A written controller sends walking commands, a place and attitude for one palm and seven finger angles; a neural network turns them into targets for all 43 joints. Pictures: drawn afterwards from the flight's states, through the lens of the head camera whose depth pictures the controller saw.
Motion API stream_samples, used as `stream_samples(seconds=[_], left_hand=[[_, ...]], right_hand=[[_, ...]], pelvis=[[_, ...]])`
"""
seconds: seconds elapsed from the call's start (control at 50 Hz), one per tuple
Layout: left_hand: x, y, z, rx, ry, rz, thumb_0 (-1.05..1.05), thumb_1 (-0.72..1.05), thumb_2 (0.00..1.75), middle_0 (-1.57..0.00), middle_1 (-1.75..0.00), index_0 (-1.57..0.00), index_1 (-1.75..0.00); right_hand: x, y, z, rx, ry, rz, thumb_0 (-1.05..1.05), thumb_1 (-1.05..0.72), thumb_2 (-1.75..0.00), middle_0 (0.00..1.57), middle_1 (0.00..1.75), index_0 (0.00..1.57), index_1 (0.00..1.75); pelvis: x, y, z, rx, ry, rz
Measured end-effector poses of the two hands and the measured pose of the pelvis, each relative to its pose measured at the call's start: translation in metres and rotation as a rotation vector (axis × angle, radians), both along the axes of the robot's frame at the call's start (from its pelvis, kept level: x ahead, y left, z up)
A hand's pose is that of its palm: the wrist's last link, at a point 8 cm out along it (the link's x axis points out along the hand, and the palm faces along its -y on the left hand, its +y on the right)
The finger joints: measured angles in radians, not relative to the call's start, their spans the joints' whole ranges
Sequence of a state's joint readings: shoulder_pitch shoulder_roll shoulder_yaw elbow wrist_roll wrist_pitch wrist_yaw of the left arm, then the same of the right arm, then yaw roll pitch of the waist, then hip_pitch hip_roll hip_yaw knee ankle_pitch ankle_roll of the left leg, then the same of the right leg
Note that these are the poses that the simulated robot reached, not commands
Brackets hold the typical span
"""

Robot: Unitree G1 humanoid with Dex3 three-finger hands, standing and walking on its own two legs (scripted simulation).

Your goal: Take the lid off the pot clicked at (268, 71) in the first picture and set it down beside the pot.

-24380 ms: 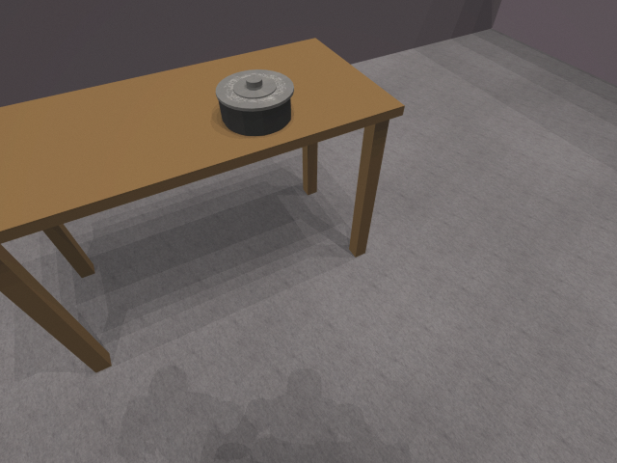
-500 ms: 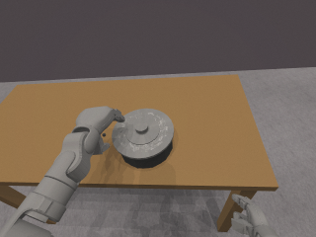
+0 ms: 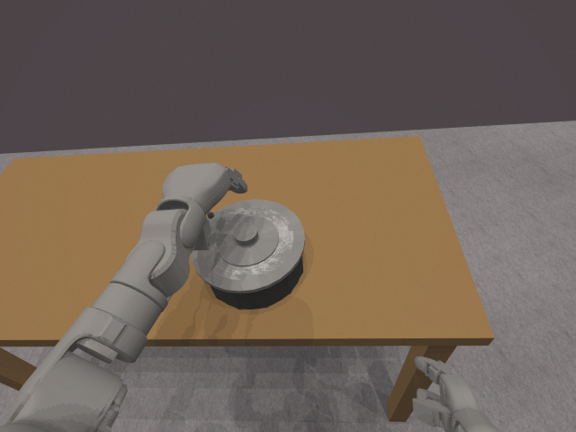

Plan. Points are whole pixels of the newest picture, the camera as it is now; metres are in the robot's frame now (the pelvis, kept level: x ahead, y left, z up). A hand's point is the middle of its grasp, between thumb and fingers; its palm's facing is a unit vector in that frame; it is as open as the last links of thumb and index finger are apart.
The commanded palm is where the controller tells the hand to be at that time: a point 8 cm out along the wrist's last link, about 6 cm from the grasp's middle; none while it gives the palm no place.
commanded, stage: move the open hand above the knob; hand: left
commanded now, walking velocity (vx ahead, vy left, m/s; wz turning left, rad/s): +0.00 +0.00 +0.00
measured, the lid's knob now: (245, 234) +0.42 +0.10 +0.02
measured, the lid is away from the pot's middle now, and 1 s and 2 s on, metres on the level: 0.00 0.00 0.00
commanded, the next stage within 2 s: lower the open fingers around the knob in 1.06 s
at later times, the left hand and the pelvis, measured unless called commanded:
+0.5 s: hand (230, 220) +0.39 +0.11 +0.09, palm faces -0.23 -0.05 -0.97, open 10.1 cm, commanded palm +0.38 +0.12 +0.16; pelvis -0.01 +0.02 +0.00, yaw +0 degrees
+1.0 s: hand (228, 223) +0.39 +0.11 +0.09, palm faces -0.23 -0.06 -0.97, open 10.1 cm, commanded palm +0.37 +0.11 +0.16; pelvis -0.01 +0.02 +0.00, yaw +1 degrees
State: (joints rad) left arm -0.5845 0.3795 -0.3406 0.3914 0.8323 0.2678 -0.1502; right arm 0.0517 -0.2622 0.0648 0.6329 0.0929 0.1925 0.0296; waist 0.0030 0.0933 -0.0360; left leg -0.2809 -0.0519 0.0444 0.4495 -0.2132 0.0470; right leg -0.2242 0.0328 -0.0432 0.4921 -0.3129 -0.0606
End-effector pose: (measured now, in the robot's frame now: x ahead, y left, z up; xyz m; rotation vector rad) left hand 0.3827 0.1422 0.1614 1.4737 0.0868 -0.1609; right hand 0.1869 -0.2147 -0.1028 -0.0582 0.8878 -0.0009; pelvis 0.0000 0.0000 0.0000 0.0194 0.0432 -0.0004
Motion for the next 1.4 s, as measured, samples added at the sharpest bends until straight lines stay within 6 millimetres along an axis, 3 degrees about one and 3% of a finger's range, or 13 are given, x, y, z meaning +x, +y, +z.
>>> stream_samples(seconds=[0.06,0.12,0.2,0.3,0.4,0.48,0.54,0.64,0.74,0.9,1.06,1.2,1.4], left_hand=[[0.001,0.005,-0.013,0.007,0.056,0.064,0.0,-0.27,1.37,-0.83,-0.08,-0.84,-0.08],[-0.006,-0.012,-0.026,0.029,0.112,0.006,-0.01,-0.27,1.37,-0.83,-0.08,-0.83,-0.08],[-0.005,-0.029,-0.012,0.034,0.064,-0.1,0.0,-0.27,1.37,-0.84,-0.08,-0.84,-0.08],[0.015,-0.016,-0.004,0.011,0.032,0.015,0.0,-0.27,1.37,-0.83,-0.08,-0.84,-0.08],[0.007,-0.019,-0.021,0.032,0.099,0.008,0.0,-0.27,1.37,-0.83,-0.08,-0.84,-0.08],[0.001,-0.03,-0.014,0.026,0.075,-0.073,0.0,-0.27,1.37,-0.83,-0.08,-0.84,-0.08],[0.008,-0.024,-0.007,0.02,0.046,-0.041,0.0,-0.27,1.37,-0.84,-0.08,-0.84,-0.08],[0.009,-0.013,-0.014,0.024,0.07,0.032,0.0,-0.27,1.37,-0.83,-0.08,-0.84,-0.08],[-0.003,-0.022,-0.019,0.026,0.091,-0.033,0.0,-0.27,1.37,-0.83,-0.08,-0.84,-0.08],[0.007,-0.02,-0.008,0.012,0.048,-0.006,0.0,-0.27,1.37,-0.84,-0.08,-0.84,-0.08],[-0.002,-0.03,-0.019,0.035,0.082,-0.035,0.0,-0.27,1.37,-0.83,-0.08,-0.84,-0.08],[0.003,-0.033,-0.007,0.024,0.035,-0.026,0.0,-0.27,1.37,-0.84,-0.08,-0.84,-0.08],[-0.005,-0.037,-0.032,0.024,0.117,-0.036,0.0,-0.27,1.37,-0.83,-0.08,-0.84,-0.08]], right_hand=[[-0.007,0.0,-0.001,0.02,0.018,-0.008,0.01,-0.9,-0.9,0.2,0.3,0.2,0.3],[-0.01,0.0,-0.003,0.019,0.038,-0.012,0.01,-0.9,-0.9,0.2,0.3,0.2,0.3],[-0.014,0.0,-0.005,-0.009,0.036,-0.026,0.01,-0.9,-0.9,0.2,0.3,0.2,0.3],[-0.025,0.004,-0.007,-0.003,0.052,-0.04,0.01,-0.9,-0.9,0.2,0.3,0.2,0.3],[-0.034,0.007,-0.01,0.017,0.076,-0.044,0.01,-0.9,-0.9,0.2,0.3,0.2,0.3],[-0.033,0.01,-0.01,0.003,0.072,-0.042,0.01,-0.9,-0.9,0.2,0.3,0.2,0.3],[-0.033,0.012,-0.01,-0.005,0.068,-0.042,0.01,-0.9,-0.9,0.2,0.3,0.2,0.3],[-0.032,0.016,-0.007,0.011,0.064,-0.035,0.01,-0.9,-0.9,0.2,0.3,0.2,0.3],[-0.024,0.018,-0.005,0.009,0.047,-0.023,0.01,-0.9,-0.9,0.2,0.3,0.2,0.3],[-0.019,0.023,-0.002,0.007,0.034,-0.013,0.01,-0.9,-0.9,0.2,0.3,0.2,0.3],[-0.015,0.025,-0.003,0.021,0.034,-0.002,0.01,-0.9,-0.9,0.2,0.3,0.2,0.3],[-0.015,0.024,-0.004,0.02,0.033,-0.002,0.01,-0.9,-0.9,0.2,0.3,0.2,0.3],[-0.018,0.015,-0.003,0.006,0.041,-0.018,0.01,-0.9,-0.9,0.2,0.3,0.2,0.3]], pelvis=[[0.0,0.001,0.0,-0.004,0.009,0.002],[-0.002,0.004,-0.001,-0.007,0.009,0.012],[-0.004,0.008,-0.001,-0.007,0.0,0.011],[-0.005,0.011,0.0,-0.005,0.01,-0.001],[-0.005,0.015,0.0,-0.009,0.015,0.006],[-0.005,0.018,-0.001,-0.011,0.004,0.008],[-0.006,0.019,0.0,-0.009,0.002,0.003],[-0.007,0.02,0.0,-0.01,0.009,0.003],[-0.007,0.022,0.0,-0.013,0.003,0.011],[-0.008,0.023,0.0,-0.011,0.007,0.008],[-0.007,0.022,-0.001,-0.013,0.004,0.013],[-0.007,0.02,0.0,-0.01,0.005,0.009],[-0.007,0.014,0.0,-0.009,0.002,0.006]])
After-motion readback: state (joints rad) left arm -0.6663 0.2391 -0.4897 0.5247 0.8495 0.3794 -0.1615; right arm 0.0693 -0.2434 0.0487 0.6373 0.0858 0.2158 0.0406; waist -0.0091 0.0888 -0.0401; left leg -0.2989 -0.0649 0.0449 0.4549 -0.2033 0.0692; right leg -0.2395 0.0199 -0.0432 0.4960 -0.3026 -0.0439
